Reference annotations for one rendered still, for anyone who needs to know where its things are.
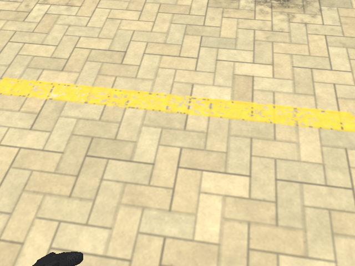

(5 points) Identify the robot left hand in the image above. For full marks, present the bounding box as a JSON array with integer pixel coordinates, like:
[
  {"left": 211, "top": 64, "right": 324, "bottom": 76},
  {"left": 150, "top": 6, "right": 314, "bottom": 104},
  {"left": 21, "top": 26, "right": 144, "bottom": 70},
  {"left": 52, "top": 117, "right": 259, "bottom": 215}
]
[{"left": 32, "top": 252, "right": 83, "bottom": 266}]

